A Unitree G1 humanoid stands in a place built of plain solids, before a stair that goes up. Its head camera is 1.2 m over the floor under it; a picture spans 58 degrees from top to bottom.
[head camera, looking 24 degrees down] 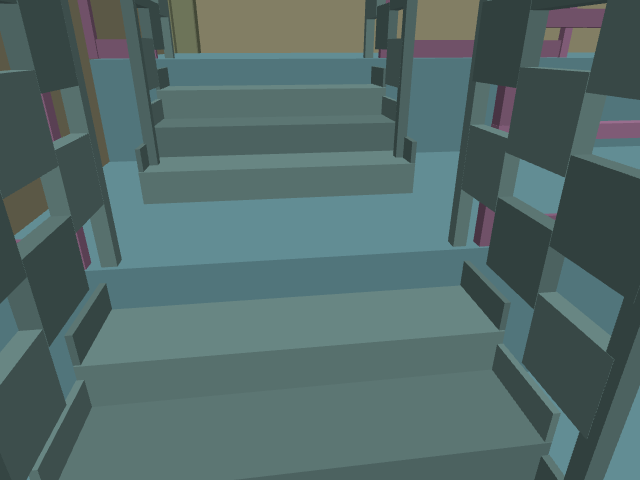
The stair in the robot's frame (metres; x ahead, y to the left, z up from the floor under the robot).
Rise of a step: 0.14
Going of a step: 0.28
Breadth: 1.22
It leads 8 degrees to the left of straight ahead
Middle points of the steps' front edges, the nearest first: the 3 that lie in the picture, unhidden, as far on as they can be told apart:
0.71 0.01 0.29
0.99 0.05 0.43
1.26 0.09 0.57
